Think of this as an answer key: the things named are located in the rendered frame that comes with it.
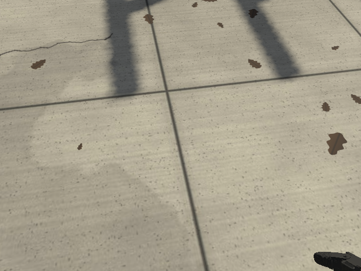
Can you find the robot right hand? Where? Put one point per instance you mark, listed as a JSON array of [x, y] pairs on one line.
[[338, 261]]

